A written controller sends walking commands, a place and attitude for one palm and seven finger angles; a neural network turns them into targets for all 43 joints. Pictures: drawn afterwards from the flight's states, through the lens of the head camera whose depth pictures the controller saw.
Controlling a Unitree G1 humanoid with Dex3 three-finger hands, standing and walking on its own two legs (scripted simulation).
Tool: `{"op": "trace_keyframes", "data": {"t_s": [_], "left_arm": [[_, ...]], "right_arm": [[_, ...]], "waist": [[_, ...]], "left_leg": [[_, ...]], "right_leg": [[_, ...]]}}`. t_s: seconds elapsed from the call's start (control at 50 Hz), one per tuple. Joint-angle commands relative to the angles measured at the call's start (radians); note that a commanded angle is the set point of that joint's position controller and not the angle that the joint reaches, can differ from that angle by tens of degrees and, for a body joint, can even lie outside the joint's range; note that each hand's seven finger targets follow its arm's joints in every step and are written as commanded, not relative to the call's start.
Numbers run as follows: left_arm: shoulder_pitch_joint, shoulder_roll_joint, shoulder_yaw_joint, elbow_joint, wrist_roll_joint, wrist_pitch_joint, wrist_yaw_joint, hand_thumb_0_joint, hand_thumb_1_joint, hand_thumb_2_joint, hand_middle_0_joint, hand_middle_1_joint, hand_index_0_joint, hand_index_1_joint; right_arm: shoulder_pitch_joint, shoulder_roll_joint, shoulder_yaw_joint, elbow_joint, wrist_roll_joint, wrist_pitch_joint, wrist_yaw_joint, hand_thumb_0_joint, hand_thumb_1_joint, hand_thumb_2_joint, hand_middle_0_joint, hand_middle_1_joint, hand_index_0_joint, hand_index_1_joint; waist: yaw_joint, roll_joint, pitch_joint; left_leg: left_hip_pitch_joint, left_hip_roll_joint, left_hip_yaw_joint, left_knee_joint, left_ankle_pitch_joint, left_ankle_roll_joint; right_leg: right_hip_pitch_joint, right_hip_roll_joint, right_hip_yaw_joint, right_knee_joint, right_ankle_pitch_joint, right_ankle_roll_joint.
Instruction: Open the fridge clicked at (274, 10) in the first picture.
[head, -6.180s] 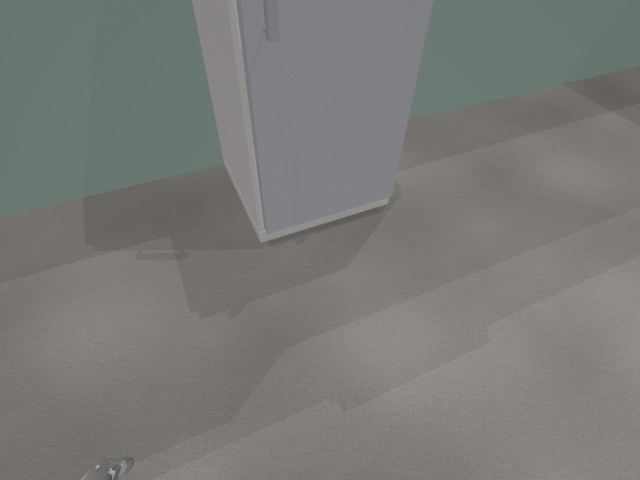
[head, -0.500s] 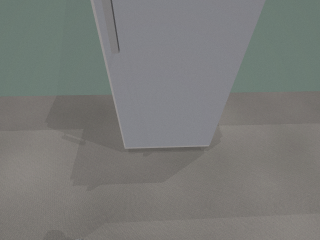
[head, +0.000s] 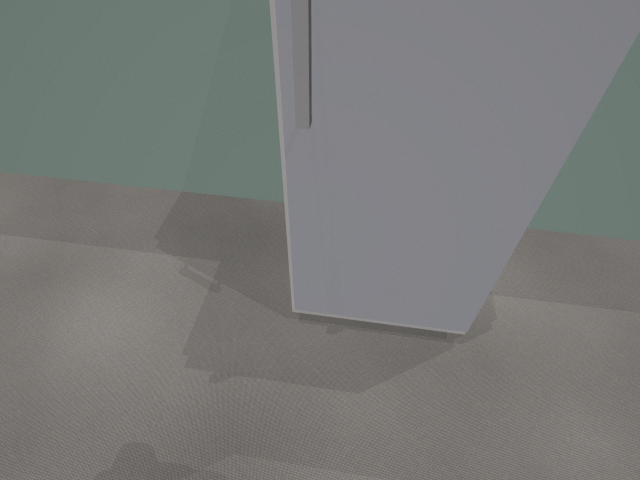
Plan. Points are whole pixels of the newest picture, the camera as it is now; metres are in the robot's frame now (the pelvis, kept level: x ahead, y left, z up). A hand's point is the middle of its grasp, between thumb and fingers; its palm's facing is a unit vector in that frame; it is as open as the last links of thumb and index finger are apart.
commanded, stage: take the last steps up to it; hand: left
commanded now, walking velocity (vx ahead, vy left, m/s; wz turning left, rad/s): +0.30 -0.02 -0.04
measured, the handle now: (304, 15) +0.74 +0.11 +0.26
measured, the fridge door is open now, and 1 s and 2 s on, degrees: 0 0 0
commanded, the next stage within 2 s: come to a stop and stand still in 0.56 s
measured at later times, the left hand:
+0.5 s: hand (214, 399) +0.27 +0.21 -0.17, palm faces -0.07 -0.98 -0.18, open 7.4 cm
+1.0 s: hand (235, 370) +0.33 +0.19 -0.20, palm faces +0.02 -0.98 -0.20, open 7.3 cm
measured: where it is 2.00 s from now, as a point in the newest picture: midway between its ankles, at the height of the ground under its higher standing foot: outside the picture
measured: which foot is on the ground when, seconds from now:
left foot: up 0.00-0.06, down 0.08-0.60, up 0.62-0.94, down 0.96-1.00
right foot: down 0.00-0.08, up 0.10-0.58, down 0.60-0.98, up 1.00-1.00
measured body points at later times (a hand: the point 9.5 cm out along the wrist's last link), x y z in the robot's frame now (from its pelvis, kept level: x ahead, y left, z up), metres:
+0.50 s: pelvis +0.15 +0.03 -0.01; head +0.18 +0.03 +0.44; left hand +0.27 +0.26 -0.15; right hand +0.05 -0.17 -0.16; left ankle +0.05 +0.14 -0.75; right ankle +0.27 -0.11 -0.71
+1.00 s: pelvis +0.27 +0.01 -0.02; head +0.30 +0.02 +0.43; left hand +0.33 +0.25 -0.18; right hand +0.35 -0.24 -0.16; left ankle +0.33 +0.11 -0.75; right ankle +0.30 -0.11 -0.75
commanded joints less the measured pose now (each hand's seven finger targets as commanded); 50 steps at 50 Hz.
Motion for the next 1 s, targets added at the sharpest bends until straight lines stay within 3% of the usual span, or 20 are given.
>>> {"op": "trace_keyframes", "data": {"t_s": [0.0,0.02,0.06,0.08,0.14,0.22,0.46,0.5,0.54,0.56,0.58,0.6,0.64,0.7,0.74,0.84,0.92,0.94,0.96,0.98], "left_arm": [[-0.006,0.172,0.041,-0.022,-0.006,-0.010,0.010,0.000,0.900,0.900,-0.200,-0.300,-0.200,-0.300],[-0.009,0.151,0.038,-0.021,-0.010,-0.006,0.008,0.000,0.900,0.900,-0.200,-0.300,-0.200,-0.300],[-0.029,0.056,0.017,-0.060,-0.016,-0.001,-0.002,0.000,0.900,0.900,-0.200,-0.300,-0.200,-0.300],[-0.100,0.082,0.022,-0.092,-0.007,0.002,0.001,0.000,0.900,0.900,-0.200,-0.300,-0.200,-0.300],[-0.138,0.084,0.032,-0.062,0.001,0.012,-0.014,0.000,0.900,0.900,-0.200,-0.300,-0.200,-0.300],[-0.092,0.046,0.034,-0.040,0.000,0.023,-0.022,0.000,0.900,0.900,-0.200,-0.300,-0.200,-0.300],[-0.399,0.062,0.032,-0.166,-0.014,0.023,-0.027,0.000,0.900,0.900,-0.200,-0.300,-0.200,-0.300],[-0.339,0.082,0.035,-0.152,-0.013,0.013,-0.024,0.000,0.900,0.900,-0.200,-0.300,-0.200,-0.300],[-0.122,0.125,0.048,-0.079,-0.006,-0.007,-0.017,0.000,0.900,0.900,-0.200,-0.300,-0.200,-0.300],[-0.007,0.210,0.069,-0.045,0.000,-0.023,-0.006,0.000,0.900,0.900,-0.200,-0.300,-0.200,-0.300],[0.062,0.297,0.088,-0.030,-0.012,-0.025,0.000,0.000,0.900,0.900,-0.200,-0.300,-0.200,-0.300],[0.024,0.284,0.082,-0.045,-0.026,-0.016,0.010,0.000,0.900,0.900,-0.200,-0.300,-0.200,-0.300],[-0.133,0.219,0.065,-0.077,-0.022,-0.011,0.016,0.000,0.900,0.900,-0.200,-0.300,-0.200,-0.300],[-0.291,0.134,0.033,-0.114,-0.010,-0.011,0.032,0.000,0.900,0.900,-0.200,-0.300,-0.200,-0.300],[-0.294,0.143,0.031,-0.117,-0.004,0.001,0.037,0.000,0.900,0.900,-0.200,-0.300,-0.200,-0.300],[-0.252,0.186,0.056,-0.128,-0.007,0.037,0.040,0.000,0.900,0.900,-0.200,-0.300,-0.200,-0.300],[-0.282,0.194,0.062,-0.146,-0.012,0.058,0.039,0.000,0.900,0.900,-0.200,-0.300,-0.200,-0.300],[-0.271,0.170,0.058,-0.154,-0.017,0.065,0.038,0.000,0.900,0.900,-0.200,-0.300,-0.200,-0.300],[-0.242,0.120,0.049,-0.167,-0.023,0.071,0.037,0.000,0.900,0.900,-0.200,-0.300,-0.200,-0.300],[-0.237,0.117,0.046,-0.168,-0.026,0.077,0.041,0.000,0.900,0.900,-0.200,-0.300,-0.200,-0.300]], "right_arm": [[-0.007,-0.009,0.008,-0.064,0.006,-0.068,-0.006,0.000,-0.900,-0.900,0.200,0.300,0.200,0.300],[0.076,-0.032,0.006,-0.033,0.007,-0.079,-0.015,0.000,-0.900,-0.900,0.200,0.300,0.200,0.300],[0.292,-0.196,-0.036,0.023,-0.001,-0.087,-0.039,0.000,-0.900,-0.900,0.200,0.300,0.200,0.300],[0.307,-0.205,-0.033,0.025,0.000,-0.076,-0.046,0.000,-0.900,-0.900,0.200,0.300,0.200,0.300],[0.140,-0.077,0.003,-0.009,0.002,-0.084,-0.054,0.000,-0.900,-0.900,0.200,0.300,0.200,0.300],[0.142,-0.031,0.012,-0.007,0.007,-0.113,-0.061,0.000,-0.900,-0.900,0.200,0.300,0.200,0.300],[0.235,-0.057,0.004,0.054,-0.009,-0.102,-0.063,0.000,-0.900,-0.900,0.200,0.300,0.200,0.300],[0.230,-0.067,0.001,0.061,-0.007,-0.097,-0.062,0.000,-0.900,-0.900,0.200,0.300,0.200,0.300],[0.216,-0.070,0.003,0.062,0.006,-0.097,-0.058,0.000,-0.900,-0.900,0.200,0.300,0.200,0.300],[0.234,-0.030,0.008,0.054,0.017,-0.099,-0.048,0.000,-0.900,-0.900,0.200,0.300,0.200,0.300],[0.271,0.010,0.017,0.027,0.025,-0.097,-0.050,0.000,-0.900,-0.900,0.200,0.300,0.200,0.300],[0.211,-0.021,0.014,0.010,0.028,-0.086,-0.058,0.000,-0.900,-0.900,0.200,0.300,0.200,0.300],[0.132,0.018,0.014,0.009,0.021,-0.077,-0.049,0.000,-0.900,-0.900,0.200,0.300,0.200,0.300],[0.191,0.067,0.031,0.036,0.013,-0.046,-0.055,0.000,-0.900,-0.900,0.200,0.300,0.200,0.300],[0.206,0.091,0.040,0.043,0.020,-0.027,-0.056,0.000,-0.900,-0.900,0.200,0.300,0.200,0.300],[0.093,0.023,0.013,-0.024,0.015,-0.003,-0.055,0.000,-0.900,-0.900,0.200,0.300,0.200,0.300],[0.072,-0.016,-0.002,-0.047,0.013,-0.003,-0.054,0.000,-0.900,-0.900,0.200,0.300,0.200,0.300],[0.078,-0.053,-0.006,-0.053,0.009,-0.012,-0.054,0.000,-0.900,-0.900,0.200,0.300,0.200,0.300],[0.065,-0.118,-0.014,-0.076,0.002,-0.021,-0.057,0.000,-0.900,-0.900,0.200,0.300,0.200,0.300],[0.036,-0.151,-0.016,-0.092,-0.001,-0.016,-0.060,0.000,-0.900,-0.900,0.200,0.300,0.200,0.300]], "waist": [[-0.049,-0.121,0.083],[-0.080,-0.040,0.047],[-0.155,0.359,-0.022],[-0.164,0.240,0.035],[-0.101,0.147,0.162],[-0.052,0.075,0.116],[-0.098,0.112,0.163],[-0.067,0.089,0.118],[0.027,0.041,-0.018],[0.069,-0.110,-0.133],[0.052,-0.283,-0.236],[0.058,-0.143,-0.190],[0.015,-0.080,-0.044],[-0.088,-0.018,0.006],[-0.089,-0.082,-0.026],[-0.049,-0.146,-0.035],[-0.076,-0.145,-0.023],[-0.079,-0.041,-0.046],[-0.073,0.181,-0.048],[-0.074,0.252,-0.041]], "left_leg": [[0.189,-0.052,0.081,-0.249,0.045,0.008],[0.341,-0.054,0.077,-0.312,0.046,0.007],[0.554,0.306,-0.415,-0.529,-0.181,0.115],[0.486,0.357,-0.469,-0.578,-0.248,0.164],[0.249,0.265,-0.301,-0.617,-0.211,0.146],[0.277,0.193,-0.122,-0.603,0.137,0.136],[0.371,0.213,-0.022,-0.492,0.505,0.153],[0.360,0.204,-0.004,-0.386,0.633,0.138],[0.291,0.136,0.053,-0.129,0.667,0.085],[0.089,0.064,0.100,0.129,0.387,0.042],[-0.078,-0.073,0.087,0.443,-0.281,0.006],[-0.100,-0.038,-0.030,0.550,-0.310,0.026],[-0.133,0.026,-0.047,0.575,-0.197,0.022],[0.039,0.037,-0.056,0.309,-0.145,-0.008],[0.101,0.005,-0.020,0.145,-0.111,-0.020],[0.064,-0.046,0.002,0.021,-0.050,-0.036],[0.199,-0.030,-0.010,-0.194,0.142,-0.024],[0.286,0.052,-0.085,-0.264,0.376,0.010],[0.289,0.236,-0.273,-0.347,0.681,0.100],[0.193,0.319,-0.326,-0.422,0.752,0.198]], "right_leg": [[-0.174,-0.191,0.163,-0.061,-0.149,-0.119],[-0.247,-0.144,0.116,0.041,-0.142,-0.095],[-0.549,0.020,-0.034,0.546,-0.312,-0.010],[-0.610,0.001,0.051,0.681,-0.315,-0.025],[-0.588,-0.075,0.102,0.806,-0.123,-0.028],[-0.553,-0.070,0.091,0.785,0.032,0.002],[-0.492,-0.036,0.027,0.349,0.053,-0.020],[-0.347,0.007,0.000,0.271,0.046,-0.041],[-0.032,0.038,-0.015,0.174,0.173,-0.057],[0.217,-0.145,0.187,0.172,0.310,-0.119],[0.336,-0.386,0.518,0.083,0.541,-0.246],[0.240,-0.400,0.502,0.031,0.533,-0.294],[0.005,-0.343,0.415,-0.027,0.280,-0.263],[-0.235,-0.258,0.191,-0.024,0.565,-0.194],[-0.244,-0.219,0.122,0.016,0.636,-0.180],[-0.152,-0.240,0.177,0.087,0.656,-0.201],[-0.228,-0.219,0.168,0.180,0.514,-0.146],[-0.298,-0.145,0.120,0.253,0.337,-0.085],[-0.356,-0.019,0.032,0.389,-0.003,-0.007],[-0.325,0.046,0.068,0.607,-0.365,0.010]]}}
